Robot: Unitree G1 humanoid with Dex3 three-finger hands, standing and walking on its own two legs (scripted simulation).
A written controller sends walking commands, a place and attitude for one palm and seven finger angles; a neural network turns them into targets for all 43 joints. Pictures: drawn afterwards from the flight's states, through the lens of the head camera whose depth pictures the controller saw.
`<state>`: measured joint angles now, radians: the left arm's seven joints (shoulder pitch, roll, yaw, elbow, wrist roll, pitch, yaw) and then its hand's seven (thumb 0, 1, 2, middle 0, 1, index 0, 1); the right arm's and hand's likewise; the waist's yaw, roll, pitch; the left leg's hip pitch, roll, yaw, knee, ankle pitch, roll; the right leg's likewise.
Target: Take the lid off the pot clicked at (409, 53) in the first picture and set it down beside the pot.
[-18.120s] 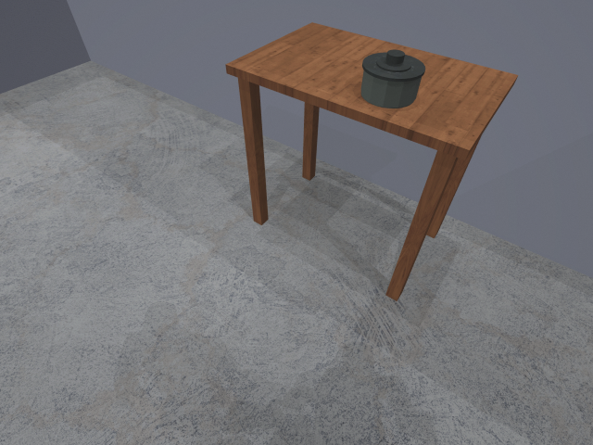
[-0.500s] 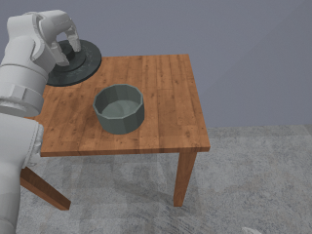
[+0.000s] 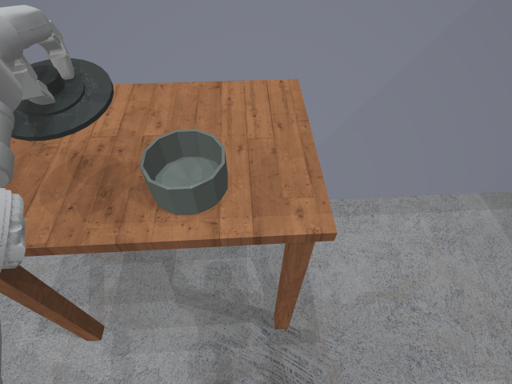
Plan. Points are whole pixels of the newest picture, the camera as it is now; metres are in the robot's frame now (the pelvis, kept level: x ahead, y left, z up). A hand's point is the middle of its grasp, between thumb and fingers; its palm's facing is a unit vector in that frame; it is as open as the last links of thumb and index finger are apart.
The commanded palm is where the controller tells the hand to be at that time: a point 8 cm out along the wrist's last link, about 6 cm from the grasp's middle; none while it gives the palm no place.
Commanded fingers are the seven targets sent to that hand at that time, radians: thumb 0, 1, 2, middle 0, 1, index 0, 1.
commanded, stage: move the lid sideways beside the pot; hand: left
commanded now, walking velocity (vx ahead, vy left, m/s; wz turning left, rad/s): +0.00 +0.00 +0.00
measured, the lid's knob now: (43, 81) +0.50 +0.29 +0.22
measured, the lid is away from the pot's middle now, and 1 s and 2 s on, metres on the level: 0.17 0.23 0.24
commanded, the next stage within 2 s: lower the lid onto the table in 0.76 s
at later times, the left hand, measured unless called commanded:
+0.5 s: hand out of the picture +0.45 +0.32 +0.25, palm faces -0.27 -0.11 -0.96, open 7.5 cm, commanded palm +0.46 +0.33 +0.31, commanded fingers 0.00 0.72 0.86 -0.83 -1.08 -0.83 -1.08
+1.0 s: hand out of the picture +0.46 +0.34 +0.24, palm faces -0.30 -0.17 -0.94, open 7.5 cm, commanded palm +0.47 +0.34 +0.30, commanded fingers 0.00 0.72 0.86 -0.83 -1.08 -0.83 -1.08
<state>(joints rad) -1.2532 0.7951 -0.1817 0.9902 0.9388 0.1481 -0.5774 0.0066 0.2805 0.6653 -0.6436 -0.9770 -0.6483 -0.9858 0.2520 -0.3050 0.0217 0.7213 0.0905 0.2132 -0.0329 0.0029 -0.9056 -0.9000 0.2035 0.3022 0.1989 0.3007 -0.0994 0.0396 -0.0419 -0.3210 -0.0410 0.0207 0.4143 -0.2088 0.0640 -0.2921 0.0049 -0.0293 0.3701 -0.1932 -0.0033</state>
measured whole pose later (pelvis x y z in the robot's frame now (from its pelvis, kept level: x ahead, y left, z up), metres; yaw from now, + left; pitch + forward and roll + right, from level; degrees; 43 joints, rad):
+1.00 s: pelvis +0.01 +0.00 +0.00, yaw +0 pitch +9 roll -2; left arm -1.29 0.93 -0.12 1.12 0.97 0.09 -0.59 0.01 0.28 0.66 -0.64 -0.98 -0.65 -0.99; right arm 0.27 -0.31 0.03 0.72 0.11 0.21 -0.04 0.00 -0.91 -0.90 0.20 0.30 0.20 0.30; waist -0.11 0.04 -0.03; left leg -0.37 -0.03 0.02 0.45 -0.24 0.07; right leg -0.32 0.01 -0.03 0.37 -0.20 0.00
